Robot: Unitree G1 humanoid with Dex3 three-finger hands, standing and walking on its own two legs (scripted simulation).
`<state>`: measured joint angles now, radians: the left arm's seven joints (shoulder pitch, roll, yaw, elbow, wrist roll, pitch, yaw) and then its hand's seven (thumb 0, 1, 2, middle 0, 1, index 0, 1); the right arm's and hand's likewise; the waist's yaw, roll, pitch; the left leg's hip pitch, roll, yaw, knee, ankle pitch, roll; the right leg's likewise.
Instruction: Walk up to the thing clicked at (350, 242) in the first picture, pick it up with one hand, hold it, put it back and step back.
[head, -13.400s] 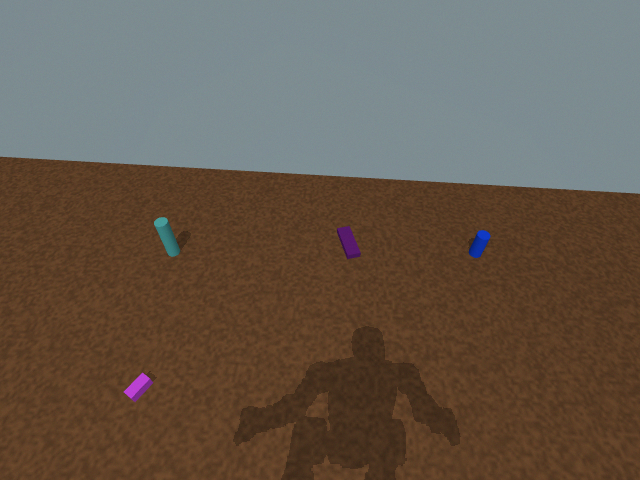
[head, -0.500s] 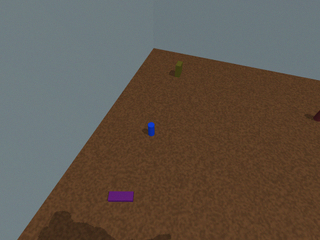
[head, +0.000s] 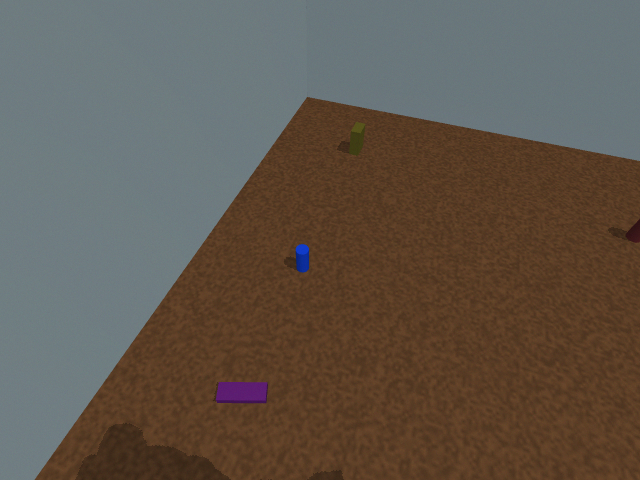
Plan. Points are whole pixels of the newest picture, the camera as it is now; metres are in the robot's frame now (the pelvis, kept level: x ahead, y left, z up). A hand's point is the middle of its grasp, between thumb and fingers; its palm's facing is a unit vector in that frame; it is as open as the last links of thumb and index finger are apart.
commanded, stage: stand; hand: left
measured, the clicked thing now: (242, 392) +0.48 +0.24 -0.77
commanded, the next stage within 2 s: walk up in 0.32 s
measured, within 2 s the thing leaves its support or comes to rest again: neither
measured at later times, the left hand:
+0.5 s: hand out of the picture +0.06 +0.29 -0.16, palm faces +0.00 -0.92 -0.39, open 7.3 cm
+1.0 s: hand out of the picture +0.16 +0.31 -0.17, palm faces -0.05 -0.94 -0.34, open 7.3 cm
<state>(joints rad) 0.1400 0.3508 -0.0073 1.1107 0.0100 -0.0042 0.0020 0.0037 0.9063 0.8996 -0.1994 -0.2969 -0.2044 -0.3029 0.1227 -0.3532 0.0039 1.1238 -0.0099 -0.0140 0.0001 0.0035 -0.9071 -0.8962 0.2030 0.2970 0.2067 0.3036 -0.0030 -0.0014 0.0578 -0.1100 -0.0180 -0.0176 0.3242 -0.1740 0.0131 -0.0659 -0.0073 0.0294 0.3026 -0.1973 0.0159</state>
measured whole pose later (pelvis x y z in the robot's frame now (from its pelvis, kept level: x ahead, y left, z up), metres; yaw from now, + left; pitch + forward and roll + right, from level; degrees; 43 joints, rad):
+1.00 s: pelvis +0.06 +0.06 -0.01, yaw -2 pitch -3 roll +0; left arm 0.12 0.36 0.01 1.02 0.01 0.03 -0.01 0.00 0.91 0.90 -0.20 -0.30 -0.20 -0.30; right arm 0.14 -0.34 -0.02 1.00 0.00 -0.01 -0.01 0.00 -0.91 -0.90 0.20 0.30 0.21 0.30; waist 0.00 -0.01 0.11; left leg -0.14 0.00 0.03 0.51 -0.31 0.01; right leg -0.19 -0.02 0.01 0.51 -0.27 0.01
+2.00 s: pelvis +0.05 +0.04 +0.00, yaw -2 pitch -2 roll +0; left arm 0.10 0.34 0.03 1.11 0.01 0.02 -0.02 0.00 0.91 0.90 -0.20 -0.30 -0.20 -0.30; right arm 0.11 -0.36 0.00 1.11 -0.01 -0.02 -0.01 0.00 -0.91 -0.90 0.20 0.30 0.21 0.30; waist 0.01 0.00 0.06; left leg -0.09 0.03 0.02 0.32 -0.19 -0.02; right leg -0.14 0.02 0.00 0.33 -0.15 -0.02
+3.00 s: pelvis +0.07 +0.05 +0.00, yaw -1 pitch -2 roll +0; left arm 0.11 0.35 -0.01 1.13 0.01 -0.01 0.00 0.00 0.91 0.90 -0.20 -0.30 -0.20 -0.30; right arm 0.12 -0.35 0.01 1.13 -0.02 -0.01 0.00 0.00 -0.91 -0.90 0.20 0.30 0.21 0.30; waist 0.00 0.00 0.05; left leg -0.07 0.01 0.02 0.31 -0.21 -0.01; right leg -0.11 0.00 0.00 0.31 -0.17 0.00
